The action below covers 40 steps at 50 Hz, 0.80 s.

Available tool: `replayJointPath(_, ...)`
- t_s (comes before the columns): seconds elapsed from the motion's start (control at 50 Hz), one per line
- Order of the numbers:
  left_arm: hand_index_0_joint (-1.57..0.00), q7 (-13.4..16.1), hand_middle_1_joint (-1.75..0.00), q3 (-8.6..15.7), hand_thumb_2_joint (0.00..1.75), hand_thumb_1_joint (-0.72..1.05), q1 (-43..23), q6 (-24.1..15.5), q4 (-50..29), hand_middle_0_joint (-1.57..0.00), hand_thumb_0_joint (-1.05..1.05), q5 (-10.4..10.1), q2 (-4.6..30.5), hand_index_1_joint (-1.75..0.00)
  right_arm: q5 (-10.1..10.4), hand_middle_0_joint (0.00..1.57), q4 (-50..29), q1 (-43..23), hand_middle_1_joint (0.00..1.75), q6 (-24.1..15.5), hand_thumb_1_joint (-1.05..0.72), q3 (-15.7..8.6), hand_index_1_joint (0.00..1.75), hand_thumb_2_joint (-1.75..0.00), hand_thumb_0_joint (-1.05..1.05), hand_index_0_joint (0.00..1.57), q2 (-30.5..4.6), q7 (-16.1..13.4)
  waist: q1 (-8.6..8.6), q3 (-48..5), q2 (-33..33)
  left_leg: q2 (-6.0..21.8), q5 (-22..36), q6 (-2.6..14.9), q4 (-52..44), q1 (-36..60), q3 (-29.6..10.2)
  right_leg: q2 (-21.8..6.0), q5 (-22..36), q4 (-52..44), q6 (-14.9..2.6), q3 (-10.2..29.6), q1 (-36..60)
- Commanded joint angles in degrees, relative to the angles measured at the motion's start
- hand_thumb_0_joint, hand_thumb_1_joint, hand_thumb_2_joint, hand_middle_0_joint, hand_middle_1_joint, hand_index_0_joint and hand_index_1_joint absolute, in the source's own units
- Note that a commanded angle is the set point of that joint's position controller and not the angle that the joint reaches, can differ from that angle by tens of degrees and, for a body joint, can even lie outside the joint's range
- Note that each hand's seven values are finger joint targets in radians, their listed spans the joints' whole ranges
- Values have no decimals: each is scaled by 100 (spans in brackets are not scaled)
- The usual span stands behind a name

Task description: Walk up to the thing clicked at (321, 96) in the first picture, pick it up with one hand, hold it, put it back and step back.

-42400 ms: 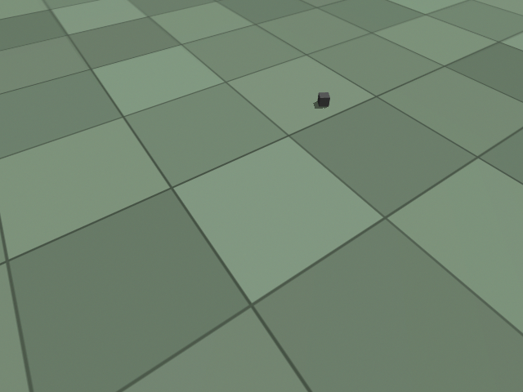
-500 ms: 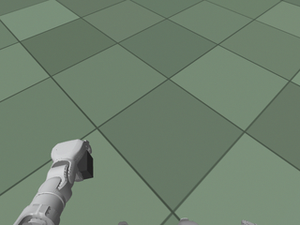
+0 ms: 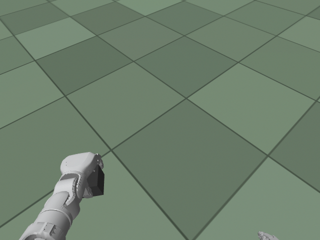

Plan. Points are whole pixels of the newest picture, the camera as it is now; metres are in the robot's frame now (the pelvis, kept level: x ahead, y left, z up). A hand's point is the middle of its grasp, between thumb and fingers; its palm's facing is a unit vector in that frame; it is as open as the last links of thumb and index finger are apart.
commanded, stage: hold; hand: left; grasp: from above
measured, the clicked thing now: (89, 181) +0.33 +0.22 -0.10
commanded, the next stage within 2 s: crouch in 1.50 s
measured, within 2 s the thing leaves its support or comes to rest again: neither
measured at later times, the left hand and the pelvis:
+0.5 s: hand (84, 185) +0.29 +0.21 -0.04, palm faces -0.44 -0.06 -0.90, open 9.3 cm; pelvis -0.01 -0.01 +0.01, yaw +0 degrees
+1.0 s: hand (80, 187) +0.28 +0.21 -0.02, palm faces -0.43 -0.06 -0.90, open 9.3 cm; pelvis -0.02 -0.01 +0.01, yaw +0 degrees
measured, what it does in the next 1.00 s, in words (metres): stands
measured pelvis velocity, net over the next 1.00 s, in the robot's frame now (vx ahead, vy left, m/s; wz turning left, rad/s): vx -0.02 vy -0.01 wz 0.00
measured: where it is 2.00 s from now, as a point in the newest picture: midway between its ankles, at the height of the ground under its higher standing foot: outside the picture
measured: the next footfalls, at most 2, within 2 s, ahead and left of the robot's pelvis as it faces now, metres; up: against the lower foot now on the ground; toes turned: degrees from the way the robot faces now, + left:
none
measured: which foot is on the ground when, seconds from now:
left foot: down 0.00-1.00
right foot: down 0.00-1.00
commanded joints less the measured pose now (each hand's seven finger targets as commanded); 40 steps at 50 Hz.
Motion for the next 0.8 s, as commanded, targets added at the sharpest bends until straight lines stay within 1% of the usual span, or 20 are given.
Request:
replayJointPath(0.0,-102,192,-53,449,59,66,-1890,-24,-1199,-100,0,45,1156,-51,-15,20,-647,-26,30,-163,-88,-306,30,-89,0,20,-851,-41,-13,-1678,-27,-181,2218,8,-457,1245,-78,299,1962,-447,-169,-93,655)
replayJointPath(0.04,-104,145,-54,514,59,69,-2013,-38,-1341,-102,0,32,1263,-51,-17,20,-671,-27,30,-141,-88,-324,30,-89,0,20,-876,-31,20,-1727,36,-163,2367,14,-490,1347,-62,308,2067,-478,-171,-107,758)
replayJointPath(0.08,-102,96,-54,423,61,66,-1793,-15,-1206,-100,0,48,1089,-52,-8,20,-728,-45,30,-108,-88,-298,30,-89,0,20,-843,-15,-2,-1495,-57,-189,2214,29,-570,1274,-38,288,1989,-564,-169,-92,765)
replayJointPath(0.1,-103,67,-54,449,60,67,-1886,-44,-1352,-101,0,60,1166,-51,-5,20,-735,-82,30,-94,-88,-308,30,-89,0,20,-836,-17,44,-1558,-60,-191,2223,43,-579,1315,-27,283,2054,-591,-153,-84,800)
replayJointPath(0.12,-103,61,-56,495,60,68,-1899,-56,-1339,-100,0,66,1252,-53,-7,20,-766,-112,30,-83,-88,-301,30,-89,0,20,-865,-24,53,-1545,-80,-196,2112,31,-629,1292,-43,283,1969,-627,-153,-88,865)
replayJointPath(0.16,-102,27,-56,430,61,66,-1904,-67,-1471,-99,0,64,1153,-53,-6,20,-822,-153,30,-69,-88,-286,30,-89,0,20,-832,-15,50,-1414,-9,-200,1916,28,-723,1305,-26,272,1767,-700,-170,-89,826)
replayJointPath(0.2,-102,16,-56,519,59,67,-1799,-60,-1412,-99,0,62,1229,-52,-2,20,-834,-197,30,-64,-88,-284,30,-89,0,20,-837,-18,83,-1439,-48,-196,1843,27,-781,1329,-40,282,1681,-739,-174,-81,901)
replayJointPath(0.22,-102,4,-54,445,58,66,-1733,-51,-1414,-99,0,81,1135,-51,-1,20,-851,-209,30,-53,-88,-274,30,-89,0,20,-815,-16,83,-1369,-78,-202,1874,42,-792,1326,-20,270,1742,-766,-171,-76,894)
replayJointPath(0.26,-101,-34,-55,515,62,65,-1830,-73,-1577,-99,0,67,1253,-53,12,20,-880,-253,30,-31,-89,-281,30,-89,0,20,-821,-16,115,-1439,-54,-198,1912,45,-823,1382,-14,269,1774,-784,-164,-73,957)
replayJointPath(0.28,-100,-60,-56,466,61,64,-1758,-63,-1445,-98,0,78,1196,-54,17,20,-888,-252,30,-22,-89,-275,30,-89,0,20,-835,-19,72,-1347,-87,-199,1873,52,-853,1379,6,266,1739,-815,-167,-79,917)
replayJointPath(0.3,-101,-65,-56,427,63,64,-1830,-65,-1569,-98,0,70,1156,-54,13,20,-911,-269,30,-17,-89,-261,30,-89,0,20,-831,-15,57,-1298,-114,-189,1811,53,-897,1399,-7,269,1668,-849,-169,-88,899)
replayJointPath(0.32,-100,-54,-56,514,63,64,-1812,-75,-1619,-98,0,83,1267,-54,22,20,-938,-300,30,-8,-89,-274,30,-89,0,20,-857,-21,125,-1257,-40,-197,1686,43,-944,1414,-11,264,1534,-897,-172,-84,902)
replayJointPath(0.42,-99,-103,-55,486,61,63,-1659,-86,-1558,-97,0,53,1194,-53,21,20,-965,-443,30,-6,-89,-239,30,-89,0,20,-821,-30,111,-1113,-114,-205,1431,61,-1047,1452,10,240,1289,-1032,-159,-65,898)
replayJointPath(0.52,-98,-113,-58,439,61,62,-1749,-103,-1799,-95,0,32,1173,-55,27,20,-1000,-527,30,-6,-89,-207,30,-89,0,20,-803,-33,110,-1068,-96,-197,1271,49,-1147,1513,-6,233,1121,-1106,-161,-62,903)
replayJointPath(0.58,-97,-135,-56,544,60,60,-1729,-123,-1855,-94,0,60,1307,-54,28,20,-985,-551,30,1,-89,-217,30,-89,0,20,-822,-47,133,-1200,-130,-206,1332,65,-1146,1611,11,227,1178,-1133,-147,-47,988)
replayJointPath(0.6,-97,-162,-57,469,60,60,-1795,-126,-1931,-94,0,46,1248,-54,31,20,-1007,-586,30,1,-89,-199,30,-89,0,20,-788,-55,111,-1187,-153,-198,1340,75,-1162,1620,8,227,1192,-1148,-142,-55,977)
replayJointPath(0.64,-99,-185,-57,512,61,62,-1668,-118,-1871,-96,0,35,1285,-54,47,20,-1033,-656,30,1,-89,-179,30,-90,0,20,-776,-64,170,-1039,-201,-223,1219,93,-1200,1560,32,195,1086,-1231,-131,-46,1008)
replayJointPath(0.72,-97,-212,-57,536,60,59,-1564,-127,-1959,-94,0,42,1291,-54,43,20,-1054,-721,30,3,-89,-176,30,-89,0,20,-781,-72,175,-1021,-85,-203,1076,51,-1280,1629,11,219,884,-1254,-161,-66,986)
replayJointPath(0.74,-97,-227,-56,462,59,60,-1534,-116,-1935,-94,0,33,1201,-53,48,20,-1073,-741,30,0,-89,-164,30,-89,0,20,-782,-69,153,-937,-147,-195,1058,52,-1318,1621,-2,218,868,-1269,-166,-76,971)
replayJointPath(0.78,-97,-255,-56,538,59,60,-1748,-138,-2199,-94,0,51,1350,-53,58,20,-1091,-757,30,-1,-89,-178,30,-89,0,20,-793,-77,190,-1121,-64,-202,1171,57,-1308,1708,2,213,980,-1262,-167,-71,1028)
